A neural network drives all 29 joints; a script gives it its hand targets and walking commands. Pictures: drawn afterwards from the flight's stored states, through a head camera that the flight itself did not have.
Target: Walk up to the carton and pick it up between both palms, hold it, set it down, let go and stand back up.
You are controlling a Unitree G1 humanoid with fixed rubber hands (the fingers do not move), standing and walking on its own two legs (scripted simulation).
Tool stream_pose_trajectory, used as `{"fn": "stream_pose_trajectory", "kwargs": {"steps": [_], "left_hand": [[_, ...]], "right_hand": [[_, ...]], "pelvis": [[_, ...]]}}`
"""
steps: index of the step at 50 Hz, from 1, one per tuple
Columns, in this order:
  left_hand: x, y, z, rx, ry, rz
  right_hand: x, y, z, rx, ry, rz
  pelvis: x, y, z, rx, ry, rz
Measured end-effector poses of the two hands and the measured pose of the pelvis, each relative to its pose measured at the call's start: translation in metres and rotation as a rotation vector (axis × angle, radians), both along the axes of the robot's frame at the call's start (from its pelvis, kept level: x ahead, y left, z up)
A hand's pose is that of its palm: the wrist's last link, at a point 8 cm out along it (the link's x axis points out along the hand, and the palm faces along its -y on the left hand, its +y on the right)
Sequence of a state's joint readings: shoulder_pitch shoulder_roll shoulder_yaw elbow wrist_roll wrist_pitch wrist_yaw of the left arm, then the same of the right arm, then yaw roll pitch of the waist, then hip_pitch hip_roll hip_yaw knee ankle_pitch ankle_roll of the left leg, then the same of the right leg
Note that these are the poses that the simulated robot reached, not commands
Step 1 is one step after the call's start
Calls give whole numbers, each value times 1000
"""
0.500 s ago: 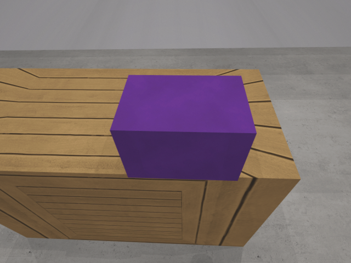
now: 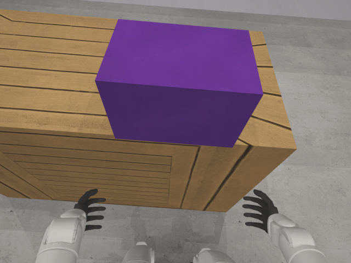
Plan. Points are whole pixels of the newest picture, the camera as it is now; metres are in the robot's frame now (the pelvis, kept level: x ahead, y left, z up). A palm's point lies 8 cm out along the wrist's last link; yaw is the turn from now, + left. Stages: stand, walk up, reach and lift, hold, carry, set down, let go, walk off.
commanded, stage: reach and lift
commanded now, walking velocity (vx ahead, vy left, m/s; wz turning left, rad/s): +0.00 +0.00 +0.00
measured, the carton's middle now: (178, 87) +0.50 +0.01 +0.09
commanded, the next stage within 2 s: none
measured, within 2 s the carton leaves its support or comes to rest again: neither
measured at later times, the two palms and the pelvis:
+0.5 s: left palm (61, 249) +0.16 +0.25 -0.03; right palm (279, 259) +0.14 -0.19 -0.04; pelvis -0.02 -0.02 +0.03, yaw +0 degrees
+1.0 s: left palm (52, 248) +0.16 +0.25 -0.01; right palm (296, 250) +0.15 -0.21 +0.00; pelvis +0.01 +0.00 +0.04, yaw -1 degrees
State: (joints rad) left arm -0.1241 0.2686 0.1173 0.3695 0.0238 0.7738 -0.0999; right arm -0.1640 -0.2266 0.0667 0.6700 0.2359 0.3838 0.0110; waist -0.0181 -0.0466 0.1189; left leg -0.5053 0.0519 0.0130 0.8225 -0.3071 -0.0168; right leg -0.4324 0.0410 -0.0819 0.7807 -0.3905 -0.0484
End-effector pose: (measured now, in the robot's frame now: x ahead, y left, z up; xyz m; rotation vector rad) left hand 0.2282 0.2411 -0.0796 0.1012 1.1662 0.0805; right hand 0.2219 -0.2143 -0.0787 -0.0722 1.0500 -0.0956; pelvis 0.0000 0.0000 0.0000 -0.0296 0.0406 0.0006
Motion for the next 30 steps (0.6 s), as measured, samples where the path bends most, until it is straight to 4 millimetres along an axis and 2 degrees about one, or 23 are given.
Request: {"fn": "stream_pose_trajectory", "kwargs": {"steps": [2, 5, 9, 12, 14, 17, 20, 23, 26, 30], "left_hand": [[-10, -9, 12, -13, 1, -30], [-48, -18, 15, -10, 80, -59], [-101, -16, 5, 24, 167, -37], [-120, -5, 0, 50, 153, 11], [-119, 3, 1, 61, 103, 36], [-101, 13, 9, 65, -4, 44], [-79, 14, 23, 57, -103, 23], [-67, 10, 39, 40, -164, -6], [-69, 5, 50, 25, -179, -26], [-89, 3, 51, 15, -155, -10]], "right_hand": [[-7, 2, 13, 14, -29, -27], [-35, -2, 23, 0, -26, -66], [-81, -11, 17, -29, 41, -67], [-103, -10, 12, -39, 65, -50], [-107, -6, 11, -37, 47, -49], [-99, 4, 15, -16, -15, -52], [-88, 15, 23, 10, -76, -49], [-83, 21, 33, 24, -112, -47], [-86, 20, 44, 22, -136, -51], [-95, 12, 53, 2, -153, -56]], "pelvis": [[1, -3, 7, 5, -26, -6], [5, -8, 18, 11, -51, -11], [3, -14, 22, 17, -52, -15], [-2, -19, 20, 23, -30, -13], [-7, -22, 18, 27, -11, -10], [-14, -24, 16, 31, 8, -5], [-18, -24, 17, 30, 4, 2], [-21, -22, 22, 30, -27, 3], [-19, -19, 28, 28, -62, 0], [-14, -14, 33, 25, -94, -6]]}}
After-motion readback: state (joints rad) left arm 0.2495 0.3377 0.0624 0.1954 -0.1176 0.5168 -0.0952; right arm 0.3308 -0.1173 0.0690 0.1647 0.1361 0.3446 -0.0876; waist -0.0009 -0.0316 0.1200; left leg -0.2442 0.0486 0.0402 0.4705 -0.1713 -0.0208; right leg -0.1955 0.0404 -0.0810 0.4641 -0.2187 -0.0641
